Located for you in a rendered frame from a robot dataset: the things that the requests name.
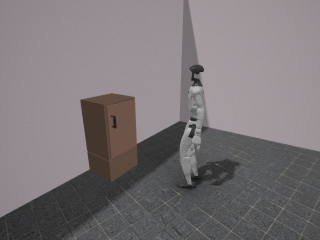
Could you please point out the robot left forearm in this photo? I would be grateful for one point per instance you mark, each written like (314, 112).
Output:
(199, 121)

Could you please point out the humanoid robot torso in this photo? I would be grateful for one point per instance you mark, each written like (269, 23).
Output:
(193, 106)

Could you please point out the robot left upper arm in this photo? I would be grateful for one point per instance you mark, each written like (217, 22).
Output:
(197, 94)

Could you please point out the left robot hand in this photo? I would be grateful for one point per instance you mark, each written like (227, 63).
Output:
(196, 140)

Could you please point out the handle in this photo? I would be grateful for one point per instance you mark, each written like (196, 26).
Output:
(114, 122)

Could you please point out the cupboard door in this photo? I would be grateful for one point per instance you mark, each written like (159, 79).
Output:
(124, 136)

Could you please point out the robot right thigh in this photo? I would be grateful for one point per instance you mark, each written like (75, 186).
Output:
(189, 152)

